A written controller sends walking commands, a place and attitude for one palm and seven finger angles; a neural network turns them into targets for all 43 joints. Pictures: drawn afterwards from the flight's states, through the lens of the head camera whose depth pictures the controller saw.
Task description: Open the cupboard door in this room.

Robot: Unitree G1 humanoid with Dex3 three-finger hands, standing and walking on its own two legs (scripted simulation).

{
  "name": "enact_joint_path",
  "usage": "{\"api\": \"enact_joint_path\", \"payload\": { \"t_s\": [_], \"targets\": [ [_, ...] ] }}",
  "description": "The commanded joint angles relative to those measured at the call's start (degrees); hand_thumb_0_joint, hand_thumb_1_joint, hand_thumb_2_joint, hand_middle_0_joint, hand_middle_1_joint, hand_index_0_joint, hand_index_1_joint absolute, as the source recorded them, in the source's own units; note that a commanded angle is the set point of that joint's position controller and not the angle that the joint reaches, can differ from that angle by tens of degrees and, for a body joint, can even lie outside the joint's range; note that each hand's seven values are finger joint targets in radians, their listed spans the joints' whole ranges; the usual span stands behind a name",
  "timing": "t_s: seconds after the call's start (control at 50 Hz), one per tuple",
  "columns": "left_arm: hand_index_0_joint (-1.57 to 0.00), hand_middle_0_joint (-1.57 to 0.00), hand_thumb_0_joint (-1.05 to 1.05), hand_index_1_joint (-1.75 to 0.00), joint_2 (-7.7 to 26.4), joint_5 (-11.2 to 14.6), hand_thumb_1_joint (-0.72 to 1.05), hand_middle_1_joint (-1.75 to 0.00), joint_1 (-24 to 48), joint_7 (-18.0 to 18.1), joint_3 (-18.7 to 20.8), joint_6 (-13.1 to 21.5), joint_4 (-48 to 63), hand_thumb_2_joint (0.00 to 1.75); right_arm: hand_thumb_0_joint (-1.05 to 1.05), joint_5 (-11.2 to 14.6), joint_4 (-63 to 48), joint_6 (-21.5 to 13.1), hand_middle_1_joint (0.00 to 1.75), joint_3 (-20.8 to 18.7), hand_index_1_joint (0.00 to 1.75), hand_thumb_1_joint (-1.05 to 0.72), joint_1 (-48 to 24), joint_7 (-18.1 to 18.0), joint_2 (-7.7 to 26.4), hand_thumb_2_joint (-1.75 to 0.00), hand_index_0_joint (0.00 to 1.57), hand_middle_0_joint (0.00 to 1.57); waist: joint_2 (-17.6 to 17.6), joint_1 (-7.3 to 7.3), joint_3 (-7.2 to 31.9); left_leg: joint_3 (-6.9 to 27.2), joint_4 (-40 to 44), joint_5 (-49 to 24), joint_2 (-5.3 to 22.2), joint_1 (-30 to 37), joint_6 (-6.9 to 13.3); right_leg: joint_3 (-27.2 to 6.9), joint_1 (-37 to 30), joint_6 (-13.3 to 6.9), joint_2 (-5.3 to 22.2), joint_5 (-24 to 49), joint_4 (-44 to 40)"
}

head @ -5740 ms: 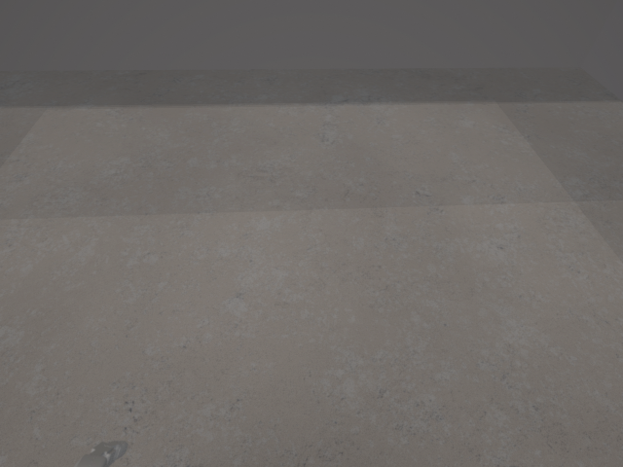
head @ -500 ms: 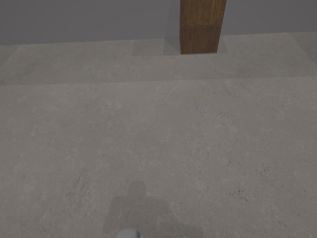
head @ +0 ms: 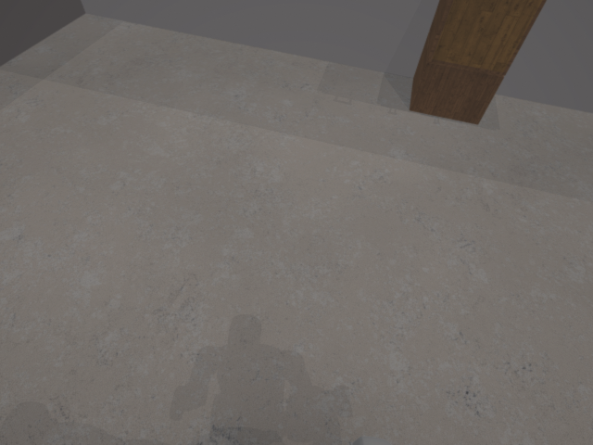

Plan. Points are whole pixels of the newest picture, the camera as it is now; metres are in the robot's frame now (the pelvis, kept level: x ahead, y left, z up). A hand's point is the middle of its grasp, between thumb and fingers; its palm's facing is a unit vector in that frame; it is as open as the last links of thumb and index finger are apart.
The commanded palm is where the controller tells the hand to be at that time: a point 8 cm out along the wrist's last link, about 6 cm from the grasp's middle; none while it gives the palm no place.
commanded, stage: turn or walk to find it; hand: left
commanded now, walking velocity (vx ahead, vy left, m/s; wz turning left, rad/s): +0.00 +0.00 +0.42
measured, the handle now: out of the picture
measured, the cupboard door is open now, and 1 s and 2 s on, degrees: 0 0 0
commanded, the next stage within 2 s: stand and wait in 0.08 s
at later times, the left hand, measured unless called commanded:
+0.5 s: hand out of the picture +0.02 +0.14 -0.16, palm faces +0.16 -0.95 -0.26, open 7.3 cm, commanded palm none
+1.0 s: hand out of the picture -0.10 +0.16 -0.18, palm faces +0.20 -0.97 -0.16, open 7.4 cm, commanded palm none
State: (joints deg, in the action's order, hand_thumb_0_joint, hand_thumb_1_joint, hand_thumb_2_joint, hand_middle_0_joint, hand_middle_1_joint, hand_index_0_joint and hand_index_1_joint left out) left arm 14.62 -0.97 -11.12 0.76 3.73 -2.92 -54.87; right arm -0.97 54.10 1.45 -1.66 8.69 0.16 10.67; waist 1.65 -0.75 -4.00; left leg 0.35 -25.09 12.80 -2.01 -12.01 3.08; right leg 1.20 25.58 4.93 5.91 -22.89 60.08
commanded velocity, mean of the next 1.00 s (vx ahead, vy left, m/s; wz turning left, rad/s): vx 0.00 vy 0.00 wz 0.07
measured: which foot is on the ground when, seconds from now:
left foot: down 0.00-0.24, up 0.26-0.66, down 0.68-1.00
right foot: up 0.00-0.20, down 0.22-1.00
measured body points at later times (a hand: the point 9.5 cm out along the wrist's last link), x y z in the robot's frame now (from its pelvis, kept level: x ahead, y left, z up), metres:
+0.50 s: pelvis -0.02 -0.06 +0.00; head +0.00 -0.08 +0.45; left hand +0.01 +0.19 -0.14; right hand +0.02 -0.30 -0.17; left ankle -0.07 +0.10 -0.68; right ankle -0.01 -0.14 -0.74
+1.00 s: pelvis -0.04 +0.00 +0.00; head -0.05 +0.01 +0.45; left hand -0.11 +0.21 -0.17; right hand +0.06 -0.22 -0.15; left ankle -0.07 +0.08 -0.74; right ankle -0.01 -0.14 -0.74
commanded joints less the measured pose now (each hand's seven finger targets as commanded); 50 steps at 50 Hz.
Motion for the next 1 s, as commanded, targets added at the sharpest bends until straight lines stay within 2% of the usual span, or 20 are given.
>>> {"api": "enact_joint_path", "payload": {
  "t_s": [0.0, 0.08, 0.16, 0.18, 0.2, 0.22, 0.24, 0.26, 0.32, 0.46, 0.54, 0.6, 0.64, 0.66, 0.68, 0.7, 0.72, 0.8, 0.88, 0.98],
  "targets": [
    [-0.20, -0.20, 0.00, -0.30, 3.30, 0.19, 0.90, -0.30, 2.42, 0.33, 0.50, 1.06, 5.40, 0.90, 0.00, -0.27, -2.36, -0.92, 0.30, -3.69, 0.30, -0.90, 4.91, -1.08, 12.29, -0.90, 0.20, 0.20, -9.46, 2.81, 5.61, 14.87, 5.59, -25.91, 15.06, 7.63, 7.15, -0.18, 3.23, 0.51, -1.06, -2.01, -5.47],
    [-0.20, -0.20, 0.00, -0.30, 2.23, 0.45, 0.90, -0.30, 3.26, 0.52, 0.10, 1.34, 6.22, 0.90, 0.00, -0.62, -2.42, -0.56, 0.30, -3.88, 0.30, -0.90, 4.87, -1.06, 12.13, -0.90, 0.20, 0.20, -10.90, 2.71, 6.09, 17.80, 4.65, -24.89, 14.64, 4.34, 7.35, 0.15, -2.86, -0.49, -2.89, -3.17, -14.27],
    [-0.20, -0.20, 0.00, -0.30, 2.03, 0.62, 0.90, -0.30, -2.57, 0.86, -0.23, 2.40, 3.90, 0.90, 0.00, -0.25, -1.85, -0.64, 0.30, -3.66, 0.30, -0.90, 3.98, -1.01, 10.60, -0.90, 0.20, 0.20, -8.78, -0.14, 9.29, 16.25, 0.41, -20.92, 11.44, -0.20, 4.24, 1.09, -15.78, -1.58, -4.11, 8.69, -32.75],
    [-0.20, -0.20, 0.00, -0.30, 3.45, 0.37, 0.90, -0.30, -4.27, 1.05, -0.13, 3.05, 3.31, 0.90, 0.00, 0.15, -1.42, -0.85, 0.30, -3.31, 0.30, -0.90, 4.31, -0.80, 9.17, -0.90, 0.20, 0.20, -4.33, -0.98, 10.23, 13.88, -2.64, -14.15, 8.88, -3.85, 1.40, -0.87, -22.05, -2.00, -1.67, 14.20, -39.76],
    [-0.20, -0.20, 0.00, -0.30, 7.39, -0.30, 0.90, -0.30, -4.56, 1.51, 0.32, 3.80, 2.89, 0.90, 0.00, 0.71, -1.49, -1.05, 0.30, -2.59, 0.30, -0.90, 5.94, -0.54, 5.46, -0.90, 0.20, 0.20, 6.82, -0.59, 10.97, 7.45, -10.09, -0.23, 3.31, -12.82, -2.42, -12.14, -29.21, -5.24, 9.28, 18.16, -42.13],
    [-0.20, -0.20, 0.00, -0.30, 10.27, -0.36, 0.90, -0.30, -4.46, 1.45, 0.61, 3.89, 3.34, 0.90, 0.00, 0.52, -2.91, -0.64, 0.30, -2.30, 0.30, -0.90, 4.20, -0.72, 4.80, -0.90, 0.20, 0.20, 14.47, -1.41, 7.29, 3.49, -17.49, 17.88, -0.82, -16.73, -4.37, -20.73, -23.73, -11.56, 18.54, 23.74, -43.80],
    [-0.20, -0.20, 0.00, -0.30, 9.49, -0.16, 0.90, -0.30, -3.76, 1.37, 0.23, 3.47, 3.72, 0.90, 0.00, 0.11, -2.63, 0.22, 0.30, -3.00, 0.30, -0.90, 4.00, -0.79, 6.54, -0.90, 0.20, 0.20, 8.49, -1.05, 5.58, 4.98, -23.27, 19.17, 0.82, -13.86, -4.24, -18.27, -17.08, -14.59, 19.83, 23.16, -44.40],
    [-0.20, -0.20, 0.00, -0.30, 7.96, -0.04, 0.90, -0.30, -0.79, 1.53, 0.39, 3.68, 3.84, 0.90, 0.00, -0.27, -1.14, 1.14, 0.30, -3.15, 0.30, -0.90, 4.97, -0.85, 6.54, -0.90, 0.20, 0.20, 12.75, 0.31, 3.40, 5.93, -26.66, 17.19, 2.02, -13.44, -4.07, -16.31, -13.25, -14.33, 16.21, 17.94, -45.72],
    [-0.20, -0.20, 0.00, -0.30, 4.13, 0.25, 0.90, -0.30, 1.25, 1.01, -0.97, 3.74, 3.25, 0.90, 0.00, -0.08, 2.57, 1.40, 0.30, -2.99, 0.30, -0.90, 7.42, -0.37, 5.53, -0.90, 0.20, 0.20, 6.16, 1.91, 0.25, 3.00, -32.06, 10.05, 2.26, -12.89, -4.75, -7.57, -12.45, -11.90, 8.86, 19.72, -44.53],
    [-0.20, -0.20, 0.00, -0.30, 4.93, -0.20, 0.90, -0.30, -4.68, 1.18, 0.06, 3.99, 0.35, 0.90, 0.00, 0.18, 3.08, 1.47, 0.30, -2.75, 0.30, -0.90, 4.26, -0.50, 5.49, -0.90, 0.20, 0.20, 7.32, -0.60, 0.84, 0.99, -29.46, 11.64, 4.01, -13.49, -6.46, -5.87, -17.62, -13.40, 11.27, 28.20, -43.01],
    [-0.20, -0.20, 0.00, -0.30, 5.60, -0.62, 0.90, -0.30, -6.84, 1.34, 0.23, 3.79, -1.55, 0.90, 0.00, 0.57, 3.10, 0.62, 0.30, -1.83, 0.30, -0.90, 2.10, -0.68, 3.71, -0.90, 0.20, 0.20, 7.61, -1.93, 3.16, -1.19, -17.83, 14.26, 4.08, -9.08, -5.93, -6.86, -19.99, -14.65, 11.66, 33.01, -40.89],
    [-0.20, -0.20, 0.00, -0.30, 5.56, -0.21, 0.90, -0.30, -5.67, 1.35, -0.23, 3.60, -2.94, 0.90, 0.00, 0.66, 4.80, -0.11, 0.30, -1.14, 0.30, -0.90, 5.22, -1.06, 2.90, -0.90, 0.20, 0.20, 7.14, -0.05, 5.60, -2.72, -4.99, 5.77, 3.42, -0.38, -5.47, -4.75, -18.11, -12.20, 9.30, 31.47, -38.10],
    [-0.20, -0.20, 0.00, -0.30, 3.57, 0.60, 0.90, -0.30, -4.62, 1.23, -0.78, 3.25, -3.27, 0.90, 0.00, 0.70, 6.56, -1.19, 0.30, -1.10, 0.30, -0.90, 8.39, -1.16, 4.49, -0.90, 0.20, 0.20, 1.20, 1.41, 6.81, -0.06, 4.83, -6.53, 6.12, 9.48, -4.15, -1.47, -12.36, -7.80, 5.04, 23.45, -33.27],
    [-0.20, -0.20, 0.00, -0.30, 1.17, 0.90, 0.90, -0.30, -6.28, 1.04, -1.35, 3.01, -3.23, 0.90, 0.00, 0.29, 6.39, -1.90, 0.30, -1.42, 0.30, -0.90, 7.95, -1.47, 7.41, -0.90, 0.20, 0.20, -7.52, 0.67, 8.01, 6.91, 4.78, -15.00, 12.94, 11.10, -1.53, 1.08, -9.20, -5.18, 1.36, 16.62, -30.70],
    [-0.20, -0.20, 0.00, -0.30, -0.40, 0.80, 0.90, -0.30, -6.74, 1.12, -1.86, 2.78, -3.58, 0.90, 0.00, 0.17, 5.92, -1.79, 0.30, -1.55, 0.30, -0.90, 5.93, -1.69, 9.17, -0.90, 0.20, 0.20, -11.25, -0.15, 6.26, 10.01, 6.05, -17.86, 17.78, 7.33, 1.62, 3.50, -9.90, -3.65, -0.24, 7.57, -30.31],
    [-0.20, -0.20, 0.00, -0.30, -0.74, 0.54, 0.90, -0.30, -6.21, 1.05, -2.19, 2.60, -4.29, 0.90, 0.00, 0.06, 5.76, -1.58, 0.30, -1.27, 0.30, -0.90, 3.68, -1.95, 9.07, -0.90, 0.20, 0.20, -9.63, -0.53, 3.85, 8.30, 7.09, -14.95, 17.55, 3.45, 2.21, 3.22, -11.66, -3.27, -0.71, 4.56, -30.68],
    [-0.20, -0.20, 0.00, -0.30, -0.78, 0.29, 0.90, -0.30, -4.99, 1.01, -2.48, 2.14, -5.56, 0.90, 0.00, 0.16, 6.28, -1.87, 0.30, -0.89, 0.30, -0.90, 2.55, -2.17, 7.78, -0.90, 0.20, 0.20, -13.87, -0.24, 2.09, 7.91, 8.98, -14.88, 15.78, 1.83, 2.03, 3.59, -12.53, -2.86, -0.21, 5.34, -30.27],
    [-0.20, -0.20, 0.00, -0.30, -0.25, 0.07, 0.90, -0.30, -8.87, 0.74, -3.16, 2.35, -8.97, 0.90, 0.00, 0.58, 6.65, -1.99, 0.30, -0.14, 0.30, -0.90, 2.24, -2.56, 6.27, -0.90, 0.20, 0.20, -7.97, -1.02, -0.24, 3.59, 6.41, -14.08, 11.73, 0.68, -0.02, 1.96, -15.58, -3.19, 0.81, 13.58, -36.58],
    [-0.20, -0.20, 0.00, -0.30, -0.35, 0.00, 0.90, -0.30, -8.78, 0.78, -3.62, 2.82, -10.23, 0.90, 0.00, 0.72, 7.31, -2.03, 0.30, -0.09, 0.30, -0.90, 4.11, -2.28, 5.17, -0.90, 0.20, 0.20, -1.55, 0.13, -1.21, 2.53, 7.39, -5.53, 9.61, 1.46, -1.42, 0.62, -14.95, -3.64, 1.78, 15.65, -39.81],
    [-0.20, -0.20, 0.00, -0.30, -0.81, 0.07, 0.90, -0.30, -8.87, 0.96, -3.65, 2.91, -10.55, 0.90, 0.00, 0.59, 8.03, -2.52, 0.30, 0.17, 0.30, -0.90, 5.52, -2.16, 4.94, -0.90, 0.20, 0.20, -2.10, 0.04, -0.93, 2.82, 9.68, -3.65, 9.50, 1.38, -1.40, 0.94, -15.62, -3.47, 1.84, 14.70, -39.99]
  ]
}}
